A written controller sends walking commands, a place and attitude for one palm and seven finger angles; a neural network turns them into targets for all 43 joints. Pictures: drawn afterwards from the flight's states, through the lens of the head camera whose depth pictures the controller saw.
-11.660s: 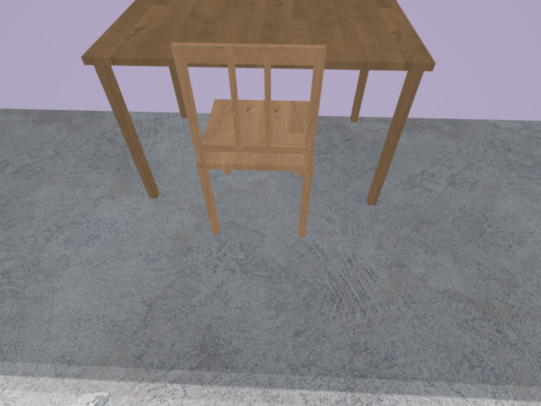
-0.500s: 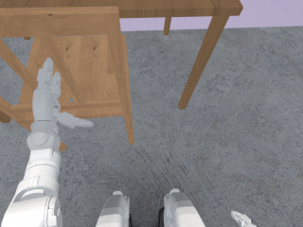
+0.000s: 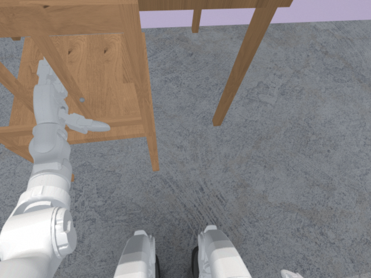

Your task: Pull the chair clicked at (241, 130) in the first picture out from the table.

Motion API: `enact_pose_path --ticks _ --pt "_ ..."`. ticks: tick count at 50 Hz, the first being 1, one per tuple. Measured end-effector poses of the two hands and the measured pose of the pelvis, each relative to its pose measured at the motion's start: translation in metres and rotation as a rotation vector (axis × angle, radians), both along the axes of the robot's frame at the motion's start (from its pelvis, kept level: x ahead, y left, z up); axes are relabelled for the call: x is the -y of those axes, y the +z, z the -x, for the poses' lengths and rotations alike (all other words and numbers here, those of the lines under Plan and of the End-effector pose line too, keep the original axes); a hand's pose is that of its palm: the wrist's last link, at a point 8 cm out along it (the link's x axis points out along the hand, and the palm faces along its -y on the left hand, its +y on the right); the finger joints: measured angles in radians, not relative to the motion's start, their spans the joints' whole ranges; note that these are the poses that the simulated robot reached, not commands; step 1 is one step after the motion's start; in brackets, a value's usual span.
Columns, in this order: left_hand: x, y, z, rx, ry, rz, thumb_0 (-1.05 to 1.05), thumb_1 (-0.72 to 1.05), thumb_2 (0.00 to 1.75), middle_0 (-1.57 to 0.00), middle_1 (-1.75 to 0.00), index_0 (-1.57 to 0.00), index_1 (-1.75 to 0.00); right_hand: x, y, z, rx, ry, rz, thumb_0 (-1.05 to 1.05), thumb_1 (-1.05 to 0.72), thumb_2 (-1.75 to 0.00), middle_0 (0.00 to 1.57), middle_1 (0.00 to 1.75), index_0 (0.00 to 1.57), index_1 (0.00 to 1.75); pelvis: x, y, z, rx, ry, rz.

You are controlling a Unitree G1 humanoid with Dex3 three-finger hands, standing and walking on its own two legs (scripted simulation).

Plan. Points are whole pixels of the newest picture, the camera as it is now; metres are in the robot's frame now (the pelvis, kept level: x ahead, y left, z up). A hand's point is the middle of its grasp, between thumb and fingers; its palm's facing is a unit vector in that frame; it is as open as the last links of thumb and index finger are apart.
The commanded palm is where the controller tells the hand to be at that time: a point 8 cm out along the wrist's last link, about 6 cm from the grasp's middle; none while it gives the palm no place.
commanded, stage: push the fingers through the gap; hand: left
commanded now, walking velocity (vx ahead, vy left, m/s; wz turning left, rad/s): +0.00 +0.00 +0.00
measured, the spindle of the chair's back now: (20, 92) +0.50 +0.32 +0.02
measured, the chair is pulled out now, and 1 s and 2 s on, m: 0.00 0.00 0.01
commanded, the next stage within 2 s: hook a spindle and tug to test in 0.40 s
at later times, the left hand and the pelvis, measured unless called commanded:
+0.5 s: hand (85, 96) +0.49 +0.19 +0.03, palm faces +0.12 -0.99 -0.03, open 17.0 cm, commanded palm +0.46 +0.24 +0.03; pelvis +0.00 +0.00 +0.00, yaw +0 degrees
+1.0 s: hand (83, 97) +0.49 +0.20 +0.02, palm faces +0.11 -0.99 -0.02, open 13.2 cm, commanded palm +0.46 +0.23 +0.03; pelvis +0.01 +0.00 +0.00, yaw +0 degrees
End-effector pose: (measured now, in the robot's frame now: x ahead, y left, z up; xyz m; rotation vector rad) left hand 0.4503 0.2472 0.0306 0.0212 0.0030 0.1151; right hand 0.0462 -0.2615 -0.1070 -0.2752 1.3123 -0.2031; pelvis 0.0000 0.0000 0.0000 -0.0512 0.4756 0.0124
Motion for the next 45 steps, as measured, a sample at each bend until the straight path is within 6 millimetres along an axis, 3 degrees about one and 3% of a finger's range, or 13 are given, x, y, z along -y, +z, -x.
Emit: enact_pose_path --ticks 11,29,36,45 --pt "0.001 0.000 -0.006 -0.003 -0.005 -0.004 -0.01 -0.50 0.30 -0.06 -0.08 -0.06 -0.08 0.000 0.003 0.013 -0.049 -0.026 -0.001 0.01 -0.90 -0.90 0.20 0.29 0.20 0.30 -0.001 0.001 -0.002 -0.006 -0.005 0.003" --pt "0.002 -0.004 -0.010 -0.009 0.011 -0.003 -0.01 -0.50 0.30 -0.07 -0.09 -0.06 -0.10 0.004 0.004 0.001 -0.034 -0.015 0.009 0.01 -0.90 -0.90 0.20 0.29 0.20 0.30 0.002 0.001 -0.004 -0.010 -0.003 0.003" --pt "-0.003 -0.004 -0.006 -0.004 0.012 -0.002 -0.01 -0.50 0.30 -0.13 -0.28 -0.12 -0.29 0.003 0.004 -0.003 -0.035 -0.009 0.005 0.01 -0.90 -0.90 0.20 0.29 0.20 0.30 0.003 0.002 -0.005 -0.009 -0.001 0.004" --pt "-0.002 -0.005 -0.007 -0.004 0.002 0.005 -0.01 -0.47 0.31 -0.26 -0.71 -0.26 -0.72 0.003 0.005 -0.005 -0.033 -0.005 0.014 0.01 -0.90 -0.90 0.20 0.29 0.20 0.30 0.001 0.002 -0.005 -0.010 0.003 0.008"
